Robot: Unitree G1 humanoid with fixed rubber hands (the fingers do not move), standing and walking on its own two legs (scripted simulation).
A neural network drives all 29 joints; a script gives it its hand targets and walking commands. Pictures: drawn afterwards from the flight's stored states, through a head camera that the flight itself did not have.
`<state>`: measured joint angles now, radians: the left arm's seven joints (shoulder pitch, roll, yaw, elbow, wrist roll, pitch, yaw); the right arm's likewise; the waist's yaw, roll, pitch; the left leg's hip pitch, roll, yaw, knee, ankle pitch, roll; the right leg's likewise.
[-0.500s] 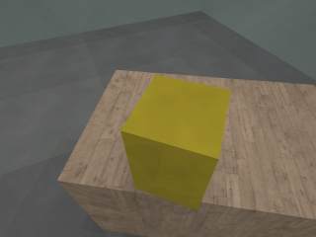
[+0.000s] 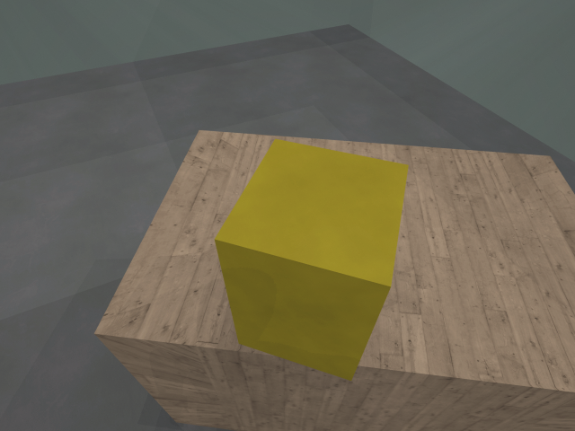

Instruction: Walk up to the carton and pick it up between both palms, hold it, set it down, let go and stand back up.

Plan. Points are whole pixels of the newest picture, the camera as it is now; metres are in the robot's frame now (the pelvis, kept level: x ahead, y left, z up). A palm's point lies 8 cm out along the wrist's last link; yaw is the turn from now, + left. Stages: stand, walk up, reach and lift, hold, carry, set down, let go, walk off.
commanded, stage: reach and lift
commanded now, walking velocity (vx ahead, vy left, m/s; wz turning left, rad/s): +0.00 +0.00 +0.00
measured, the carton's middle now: (314, 263) +0.37 -0.03 +0.02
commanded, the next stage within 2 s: none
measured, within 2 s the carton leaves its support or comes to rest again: neither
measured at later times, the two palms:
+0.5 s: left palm out of the picture +0.12 +0.23 -0.11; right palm out of the picture +0.10 -0.24 -0.09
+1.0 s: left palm (127, 421) +0.17 +0.24 -0.08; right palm out of the picture +0.13 -0.20 -0.07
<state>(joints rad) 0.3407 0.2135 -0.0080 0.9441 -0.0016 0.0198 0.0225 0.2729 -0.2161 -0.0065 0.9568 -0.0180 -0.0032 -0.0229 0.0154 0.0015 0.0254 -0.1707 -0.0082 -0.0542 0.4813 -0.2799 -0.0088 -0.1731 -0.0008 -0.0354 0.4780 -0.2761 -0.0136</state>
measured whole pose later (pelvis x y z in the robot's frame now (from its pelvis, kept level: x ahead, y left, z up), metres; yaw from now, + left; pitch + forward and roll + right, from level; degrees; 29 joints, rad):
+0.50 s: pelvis -0.04 -0.01 -0.01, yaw -4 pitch -3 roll +0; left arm 0.09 0.21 0.08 0.54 0.03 0.45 -0.03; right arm 0.14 -0.13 -0.06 0.60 -0.03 0.09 -0.02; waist 0.01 -0.05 0.14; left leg -0.22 0.04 0.04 0.55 -0.27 -0.02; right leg -0.25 0.03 0.01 0.57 -0.26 -0.02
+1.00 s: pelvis +0.00 +0.02 +0.00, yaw -4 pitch -4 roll -1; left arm 0.19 0.24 0.00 0.49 -0.07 0.15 -0.06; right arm 0.25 -0.09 -0.06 0.59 0.02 -0.16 -0.08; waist 0.01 -0.02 0.10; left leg -0.09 0.03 0.06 0.43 -0.27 0.00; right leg -0.10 0.01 0.03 0.39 -0.22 0.01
